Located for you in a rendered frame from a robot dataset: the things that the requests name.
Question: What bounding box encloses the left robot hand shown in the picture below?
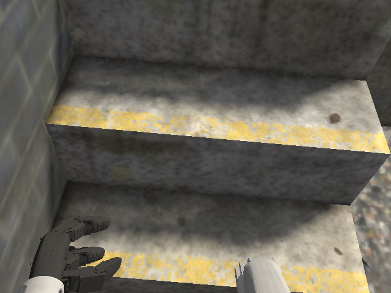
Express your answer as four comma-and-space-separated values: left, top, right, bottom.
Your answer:
29, 214, 122, 293

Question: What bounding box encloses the left robot forearm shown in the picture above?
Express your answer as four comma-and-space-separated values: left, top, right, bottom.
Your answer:
18, 276, 64, 293

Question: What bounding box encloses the robot right thigh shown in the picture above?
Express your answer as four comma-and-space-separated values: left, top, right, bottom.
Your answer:
235, 256, 291, 293

